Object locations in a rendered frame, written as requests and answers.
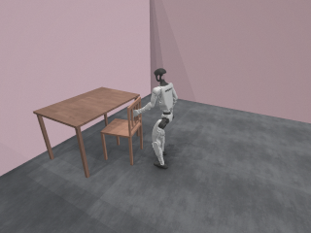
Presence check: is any right robot upper arm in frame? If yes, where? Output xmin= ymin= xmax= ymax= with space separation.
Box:
xmin=169 ymin=83 xmax=178 ymax=102

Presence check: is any left robot hand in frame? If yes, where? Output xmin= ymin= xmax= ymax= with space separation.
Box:
xmin=133 ymin=110 xmax=139 ymax=117

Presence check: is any robot head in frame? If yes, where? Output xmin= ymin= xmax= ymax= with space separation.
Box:
xmin=154 ymin=68 xmax=169 ymax=86

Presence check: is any left robot upper arm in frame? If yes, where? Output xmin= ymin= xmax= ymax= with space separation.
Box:
xmin=149 ymin=86 xmax=161 ymax=108

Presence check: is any left robot forearm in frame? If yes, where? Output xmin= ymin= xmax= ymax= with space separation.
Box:
xmin=137 ymin=103 xmax=152 ymax=115

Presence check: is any robot left foot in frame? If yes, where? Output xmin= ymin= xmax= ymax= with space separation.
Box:
xmin=154 ymin=162 xmax=168 ymax=170

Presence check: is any table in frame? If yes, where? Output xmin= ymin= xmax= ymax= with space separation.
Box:
xmin=33 ymin=86 xmax=140 ymax=178

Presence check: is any right robot forearm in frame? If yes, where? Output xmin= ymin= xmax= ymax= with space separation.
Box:
xmin=169 ymin=100 xmax=177 ymax=111

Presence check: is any chair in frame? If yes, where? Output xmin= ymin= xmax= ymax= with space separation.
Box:
xmin=100 ymin=96 xmax=143 ymax=166

